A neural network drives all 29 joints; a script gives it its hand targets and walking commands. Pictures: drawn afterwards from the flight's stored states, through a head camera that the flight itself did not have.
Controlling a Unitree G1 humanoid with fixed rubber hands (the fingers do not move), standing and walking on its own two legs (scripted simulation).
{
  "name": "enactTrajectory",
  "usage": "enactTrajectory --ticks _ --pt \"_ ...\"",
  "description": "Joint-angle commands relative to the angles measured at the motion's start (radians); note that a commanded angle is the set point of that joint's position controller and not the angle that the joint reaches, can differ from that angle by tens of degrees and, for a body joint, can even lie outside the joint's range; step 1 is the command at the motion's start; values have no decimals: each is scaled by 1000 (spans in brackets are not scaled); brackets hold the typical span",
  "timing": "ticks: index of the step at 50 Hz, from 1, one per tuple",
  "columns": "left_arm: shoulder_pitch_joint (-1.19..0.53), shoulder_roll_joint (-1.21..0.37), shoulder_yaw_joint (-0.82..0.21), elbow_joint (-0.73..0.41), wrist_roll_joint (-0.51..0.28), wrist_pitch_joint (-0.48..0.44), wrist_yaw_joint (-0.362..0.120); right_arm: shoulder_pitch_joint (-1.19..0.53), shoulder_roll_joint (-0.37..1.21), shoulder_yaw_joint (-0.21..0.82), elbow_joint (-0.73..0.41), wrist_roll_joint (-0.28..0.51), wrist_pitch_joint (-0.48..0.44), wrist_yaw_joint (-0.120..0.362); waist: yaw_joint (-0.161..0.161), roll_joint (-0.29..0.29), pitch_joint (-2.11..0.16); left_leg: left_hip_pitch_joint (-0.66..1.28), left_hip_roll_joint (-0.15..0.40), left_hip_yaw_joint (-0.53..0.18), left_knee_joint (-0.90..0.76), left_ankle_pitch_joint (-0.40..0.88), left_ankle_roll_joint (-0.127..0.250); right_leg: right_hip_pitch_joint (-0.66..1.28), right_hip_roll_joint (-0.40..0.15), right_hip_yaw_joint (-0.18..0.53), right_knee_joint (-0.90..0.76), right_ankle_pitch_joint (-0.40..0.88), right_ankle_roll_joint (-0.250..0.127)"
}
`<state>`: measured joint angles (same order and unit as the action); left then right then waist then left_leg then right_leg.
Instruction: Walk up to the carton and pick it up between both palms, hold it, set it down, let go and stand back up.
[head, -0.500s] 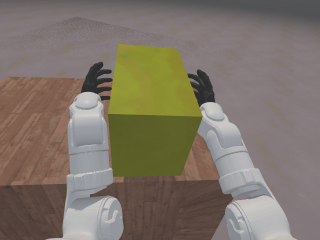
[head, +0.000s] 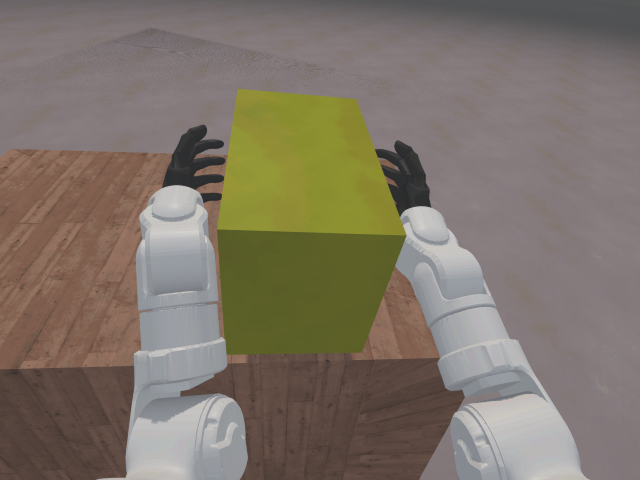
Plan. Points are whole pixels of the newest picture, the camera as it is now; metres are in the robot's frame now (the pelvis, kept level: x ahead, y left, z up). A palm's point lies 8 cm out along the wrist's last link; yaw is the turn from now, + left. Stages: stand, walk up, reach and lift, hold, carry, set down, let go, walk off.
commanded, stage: hold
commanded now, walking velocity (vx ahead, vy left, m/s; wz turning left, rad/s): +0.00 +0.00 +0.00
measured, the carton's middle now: (296, 215) +0.40 +0.02 +0.19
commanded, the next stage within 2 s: set down in 0.66 s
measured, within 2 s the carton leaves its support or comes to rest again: neither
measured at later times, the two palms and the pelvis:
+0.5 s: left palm (183, 194) +0.36 +0.15 +0.24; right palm (411, 206) +0.36 -0.11 +0.23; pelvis +0.00 +0.00 +0.00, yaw +0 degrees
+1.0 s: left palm (161, 177) +0.37 +0.17 +0.26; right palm (391, 190) +0.38 -0.09 +0.24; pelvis +0.01 +0.00 +0.00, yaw +1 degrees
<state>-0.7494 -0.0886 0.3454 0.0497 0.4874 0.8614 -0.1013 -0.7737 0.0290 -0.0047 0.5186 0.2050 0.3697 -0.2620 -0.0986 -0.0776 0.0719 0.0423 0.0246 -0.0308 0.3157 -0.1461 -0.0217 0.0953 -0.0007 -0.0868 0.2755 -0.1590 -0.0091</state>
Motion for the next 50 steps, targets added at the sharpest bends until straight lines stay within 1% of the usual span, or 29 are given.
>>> enactTrajectory --ticks 1,3,5,7,9,10,14,16,18,22,28,30,31,32,33,34,35,36,37,38,39,41,42,43,45,47,48,49,50 --pt "-580 -496 -466 -65 -202 -67 -124 -738 512 323 -320 85 -74 96 -29 113 -392 46 -69 93 -13 241 -2 127 71 -46 1 201 61" --pt "-574 -476 -457 -53 -190 -64 -123 -740 513 317 -314 77 -70 92 -22 112 -371 17 -76 96 -18 189 7 121 64 -37 -8 171 63" --pt "-547 -478 -441 -54 -169 -54 -124 -730 511 324 -321 84 -67 92 -15 120 -347 16 -74 94 -19 210 7 129 65 -45 -3 184 62" --pt "-576 -468 -432 -33 -173 -55 -128 -747 507 321 -294 77 -63 97 -11 92 -312 3 -74 93 -28 154 17 105 63 -40 -11 141 65" --pt "-572 -460 -420 -22 -161 -52 -137 -750 515 310 -287 74 -60 97 -10 88 -302 -4 -74 98 -36 154 20 116 64 -44 -9 137 65" --pt "-545 -464 -408 -13 -155 -49 -134 -762 522 326 -304 82 -61 99 5 70 -298 4 -74 94 -38 151 28 111 66 -45 -13 134 65" --pt "-588 -483 -439 -41 -191 -63 -126 -779 522 332 -338 87 -74 100 -5 73 -387 24 -71 91 -28 179 21 123 72 -43 -7 156 61" --pt "-586 -478 -445 -33 -182 -66 -127 -769 519 317 -292 78 -67 95 -15 93 -362 14 -72 94 -27 171 14 110 69 -42 -8 156 63" --pt "-568 -470 -427 -27 -176 -57 -130 -742 512 312 -297 76 -63 94 -19 78 -340 11 -75 96 -27 165 24 111 66 -40 -11 170 66" --pt "-594 -476 -421 -29 -168 -60 -135 -769 524 309 -290 88 -63 97 -4 103 -324 2 -76 95 -36 151 20 109 64 -41 -9 131 63" --pt "-568 -476 -448 -49 -185 -57 -131 -734 518 327 -304 90 -62 92 -20 103 -369 30 -77 94 -21 207 10 127 67 -41 -2 202 69" --pt "-596 -482 -460 -54 -198 -65 -130 -747 521 328 -312 87 -65 91 -27 100 -370 39 -72 90 -14 211 7 113 68 -43 -3 191 71" --pt "-580 -479 -445 -54 -187 -65 -129 -756 523 332 -321 94 -66 91 -11 97 -368 32 -76 93 -20 210 13 117 70 -48 -4 180 69" --pt "-586 -472 -432 -30 -177 -60 -130 -752 520 318 -285 90 -61 92 -11 100 -330 10 -74 93 -30 174 12 110 68 -42 -6 150 65" --pt "-571 -474 -423 -28 -168 -59 -133 -748 524 322 -295 85 -60 95 -4 92 -324 16 -73 94 -29 176 20 102 67 -42 -9 140 67" --pt "-537 -429 -401 -18 -206 -65 -145 -790 511 386 -344 122 -87 94 60 43 -308 -30 -78 92 -28 146 43 158 62 -16 -14 165 72" --pt "-532 -442 -418 -27 -212 -67 -146 -768 507 383 -357 112 -87 91 37 57 -305 -22 -80 90 -24 168 38 157 62 -23 -7 199 75" --pt "-568 -446 -431 -61 -224 -85 -144 -753 510 370 -340 102 -97 92 28 74 -338 -7 -77 92 -20 173 30 148 65 -25 -2 186 72" --pt "-596 -434 -420 -30 -215 -90 -145 -770 494 341 -316 88 -103 93 23 74 -331 -14 -76 93 -23 144 32 134 60 -21 -9 162 71" --pt "-621 -436 -415 -4 -219 -109 -150 -782 496 309 -315 55 -121 94 19 65 -333 -12 -72 94 -34 111 34 113 55 -27 -20 117 72" --pt "-631 -435 -427 3 -225 -124 -150 -790 490 288 -306 29 -137 100 19 80 -338 -11 -70 98 -45 78 33 103 53 -24 -26 82 65" --pt "-593 -456 -428 -4 -209 -152 -152 -802 488 284 -311 11 -185 111 31 89 -372 15 -66 98 -35 130 18 132 54 -40 -22 114 57" --pt "-605 -441 -394 33 -183 -175 -158 -810 469 227 -259 -35 -204 121 31 98 -333 11 -62 104 -53 68 20 92 50 -48 -38 43 59" --pt "-562 -430 -363 65 -160 -182 -167 -784 453 191 -238 -64 -227 127 31 92 -309 3 -60 107 -56 60 22 91 44 -51 -44 32 55" --pt "-584 -426 -360 69 -156 -221 -173 -782 436 150 -213 -105 -283 143 23 105 -316 6 -60 115 -63 45 15 103 38 -61 -45 14 52" --pt "-522 -409 -323 165 -119 -245 -183 -697 416 80 -116 -166 -320 155 16 95 -208 -24 -55 123 -82 -18 15 88 26 -68 -60 -38 51" --pt "-490 -396 -307 187 -113 -249 -185 -680 400 86 -115 -173 -339 160 20 73 -206 -17 -55 127 -77 -2 17 100 30 -72 -57 -21 52" --pt "-474 -395 -313 182 -107 -259 -187 -665 385 83 -90 -178 -351 162 18 88 -208 -7 -55 129 -78 10 11 107 31 -81 -58 -15 52" --pt "-478 -399 -319 195 -110 -269 -184 -644 363 54 -54 -187 -362 167 0 101 -183 -6 -54 128 -74 5 2 96 35 -83 -64 -25 47"
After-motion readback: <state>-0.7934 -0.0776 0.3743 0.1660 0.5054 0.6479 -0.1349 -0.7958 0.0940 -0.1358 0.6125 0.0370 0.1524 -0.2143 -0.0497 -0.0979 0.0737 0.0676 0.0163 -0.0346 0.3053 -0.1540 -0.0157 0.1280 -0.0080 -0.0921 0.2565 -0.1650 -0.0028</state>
